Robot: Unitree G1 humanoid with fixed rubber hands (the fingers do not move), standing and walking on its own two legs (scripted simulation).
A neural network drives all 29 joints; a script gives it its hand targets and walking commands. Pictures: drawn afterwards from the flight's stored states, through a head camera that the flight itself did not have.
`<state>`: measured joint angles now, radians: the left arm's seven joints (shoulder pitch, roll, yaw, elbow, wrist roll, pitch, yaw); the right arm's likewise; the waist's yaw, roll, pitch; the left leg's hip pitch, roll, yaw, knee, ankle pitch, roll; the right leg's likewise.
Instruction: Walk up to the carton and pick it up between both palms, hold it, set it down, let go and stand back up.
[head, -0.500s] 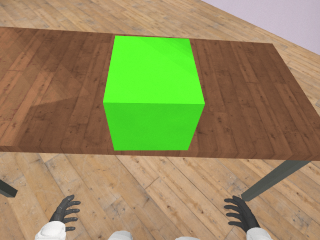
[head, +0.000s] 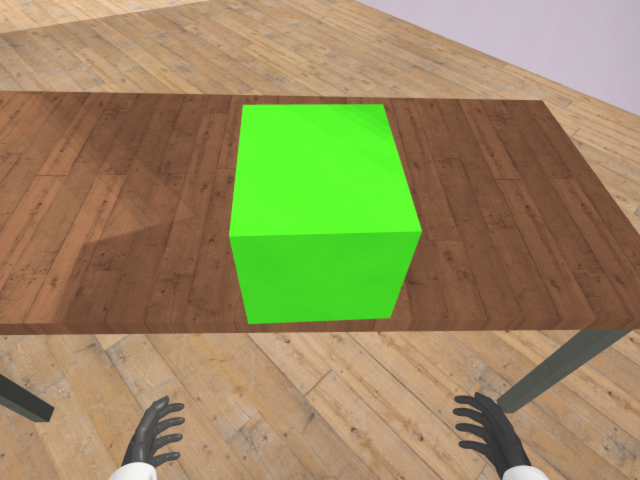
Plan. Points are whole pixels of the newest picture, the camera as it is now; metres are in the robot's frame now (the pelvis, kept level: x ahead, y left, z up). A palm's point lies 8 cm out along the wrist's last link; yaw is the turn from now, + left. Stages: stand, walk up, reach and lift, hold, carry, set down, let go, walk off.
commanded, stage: reach and lift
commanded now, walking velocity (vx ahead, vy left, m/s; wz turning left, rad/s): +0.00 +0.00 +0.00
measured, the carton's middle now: (316, 212) +0.51 +0.04 +0.00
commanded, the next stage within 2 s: none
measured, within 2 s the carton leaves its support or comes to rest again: neither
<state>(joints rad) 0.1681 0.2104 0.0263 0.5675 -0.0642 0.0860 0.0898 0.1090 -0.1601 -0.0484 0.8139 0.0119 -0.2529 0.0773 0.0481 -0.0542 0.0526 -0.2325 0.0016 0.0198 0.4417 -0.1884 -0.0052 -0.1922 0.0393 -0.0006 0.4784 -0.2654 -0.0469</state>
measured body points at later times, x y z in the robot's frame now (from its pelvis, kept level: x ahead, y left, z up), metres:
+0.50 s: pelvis +0.03 +0.01 +0.00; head +0.03 +0.03 +0.45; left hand +0.21 +0.24 -0.06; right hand +0.23 -0.21 -0.05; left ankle +0.03 +0.12 -0.74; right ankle +0.00 -0.09 -0.74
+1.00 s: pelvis +0.02 +0.00 +0.00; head +0.02 +0.01 +0.45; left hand +0.27 +0.24 -0.02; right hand +0.29 -0.20 -0.02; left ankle +0.03 +0.12 -0.74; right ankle +0.00 -0.09 -0.74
